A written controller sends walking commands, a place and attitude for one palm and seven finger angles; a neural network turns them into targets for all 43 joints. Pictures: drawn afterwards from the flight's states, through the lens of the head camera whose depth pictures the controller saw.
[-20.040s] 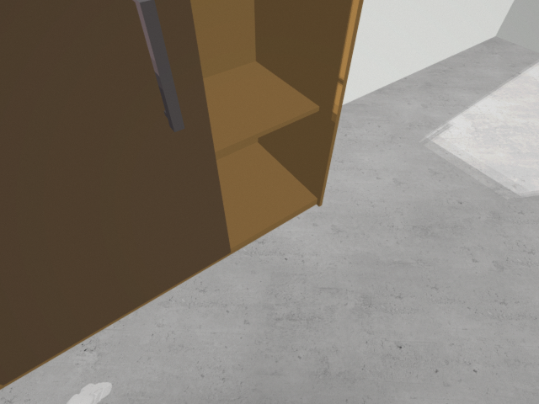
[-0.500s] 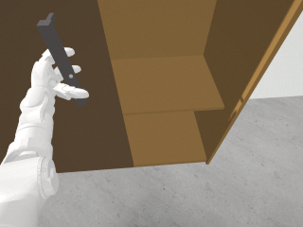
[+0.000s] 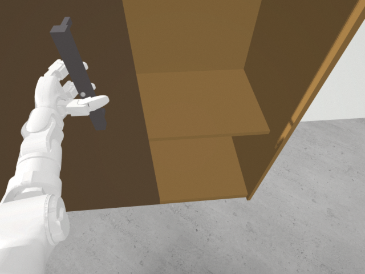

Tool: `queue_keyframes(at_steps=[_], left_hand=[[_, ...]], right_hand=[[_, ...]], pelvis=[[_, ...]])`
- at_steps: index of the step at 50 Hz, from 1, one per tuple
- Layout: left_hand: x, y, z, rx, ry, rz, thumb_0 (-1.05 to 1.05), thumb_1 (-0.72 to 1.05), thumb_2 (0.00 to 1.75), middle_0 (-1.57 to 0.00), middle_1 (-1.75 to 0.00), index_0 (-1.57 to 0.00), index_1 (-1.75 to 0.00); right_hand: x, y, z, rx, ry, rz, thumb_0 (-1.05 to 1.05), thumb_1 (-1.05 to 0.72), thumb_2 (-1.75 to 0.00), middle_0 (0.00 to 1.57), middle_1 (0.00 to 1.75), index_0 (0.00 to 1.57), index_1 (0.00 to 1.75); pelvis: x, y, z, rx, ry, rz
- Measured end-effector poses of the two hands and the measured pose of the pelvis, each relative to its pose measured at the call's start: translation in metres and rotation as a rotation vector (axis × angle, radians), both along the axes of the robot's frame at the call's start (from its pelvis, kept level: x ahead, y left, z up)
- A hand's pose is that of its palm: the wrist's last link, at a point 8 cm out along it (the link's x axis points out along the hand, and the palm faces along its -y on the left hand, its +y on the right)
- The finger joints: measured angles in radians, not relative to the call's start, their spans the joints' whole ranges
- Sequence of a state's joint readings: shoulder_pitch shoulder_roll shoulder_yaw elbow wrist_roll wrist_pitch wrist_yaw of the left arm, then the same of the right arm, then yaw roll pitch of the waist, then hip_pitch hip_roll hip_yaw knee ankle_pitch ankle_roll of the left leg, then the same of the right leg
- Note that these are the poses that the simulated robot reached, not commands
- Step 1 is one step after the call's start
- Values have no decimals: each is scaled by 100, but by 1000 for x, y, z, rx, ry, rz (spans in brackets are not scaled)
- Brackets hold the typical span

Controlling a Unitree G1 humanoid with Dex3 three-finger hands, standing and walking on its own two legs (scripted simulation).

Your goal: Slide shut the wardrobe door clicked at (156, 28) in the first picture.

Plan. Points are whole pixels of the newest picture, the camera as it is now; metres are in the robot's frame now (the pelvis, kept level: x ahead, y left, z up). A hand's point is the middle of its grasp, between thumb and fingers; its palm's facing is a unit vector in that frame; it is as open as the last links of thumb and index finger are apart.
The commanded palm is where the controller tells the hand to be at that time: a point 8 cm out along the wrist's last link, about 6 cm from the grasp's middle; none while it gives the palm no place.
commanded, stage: grip the handle and tug to test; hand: left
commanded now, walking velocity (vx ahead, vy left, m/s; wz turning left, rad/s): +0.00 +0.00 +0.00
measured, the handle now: (86, 81) +0.51 +0.20 +0.15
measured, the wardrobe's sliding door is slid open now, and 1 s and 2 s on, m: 0.50 0.50 0.50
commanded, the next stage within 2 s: tug the door sideways, standing still in 1.06 s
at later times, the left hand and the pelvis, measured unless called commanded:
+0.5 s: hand (91, 93) +0.46 +0.18 +0.16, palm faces +0.04 -1.00 -0.01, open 5.7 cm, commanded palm +0.44 +0.24 +0.16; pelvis -0.01 +0.00 +0.00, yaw +0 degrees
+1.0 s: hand (91, 93) +0.46 +0.18 +0.16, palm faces +0.04 -1.00 +0.00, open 5.8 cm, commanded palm +0.41 +0.25 +0.16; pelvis +0.00 -0.01 +0.00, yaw -3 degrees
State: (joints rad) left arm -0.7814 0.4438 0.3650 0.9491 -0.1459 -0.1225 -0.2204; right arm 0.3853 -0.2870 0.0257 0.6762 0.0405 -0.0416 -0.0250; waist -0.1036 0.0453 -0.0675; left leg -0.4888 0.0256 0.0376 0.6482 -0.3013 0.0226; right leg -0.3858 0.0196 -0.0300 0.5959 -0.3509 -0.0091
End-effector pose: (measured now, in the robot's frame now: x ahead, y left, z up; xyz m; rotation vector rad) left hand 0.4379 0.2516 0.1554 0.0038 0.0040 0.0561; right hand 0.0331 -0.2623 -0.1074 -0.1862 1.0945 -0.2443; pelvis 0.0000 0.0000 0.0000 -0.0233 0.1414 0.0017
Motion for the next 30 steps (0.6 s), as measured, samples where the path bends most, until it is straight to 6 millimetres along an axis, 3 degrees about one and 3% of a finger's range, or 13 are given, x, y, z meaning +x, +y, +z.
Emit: queue_keyframes(at_steps=[12,20,30], left_hand=[[-2,-3,5,9,0,-9,0,49,73,-40,-134,-40,-134],[-1,-10,2,-11,7,-21,-1,55,79,-39,-137,-39,-137],[2,-18,2,-2,0,-7,-1,64,84,-41,-139,-41,-140]], right_hand=[[10,6,1,4,-47,24,1,-90,-90,20,30,20,29],[2,5,-2,2,-30,35,1,-90,-90,20,30,20,29],[-23,-3,-2,-1,-6,-11,1,-90,-90,20,30,20,29]], pelvis=[[-6,2,0,-1,-10,7],[-12,0,-2,0,-1,10],[-15,-5,-2,3,-1,-8]])
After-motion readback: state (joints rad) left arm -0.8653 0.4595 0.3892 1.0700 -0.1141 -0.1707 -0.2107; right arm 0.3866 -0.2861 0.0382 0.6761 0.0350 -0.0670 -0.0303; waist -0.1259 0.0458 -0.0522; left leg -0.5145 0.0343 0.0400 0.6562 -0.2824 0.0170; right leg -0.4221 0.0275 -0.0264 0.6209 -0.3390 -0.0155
